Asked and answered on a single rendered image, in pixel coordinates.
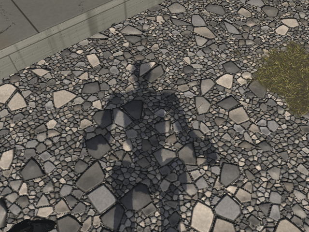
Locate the robot left hand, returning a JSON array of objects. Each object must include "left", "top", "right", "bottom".
[{"left": 7, "top": 218, "right": 55, "bottom": 232}]

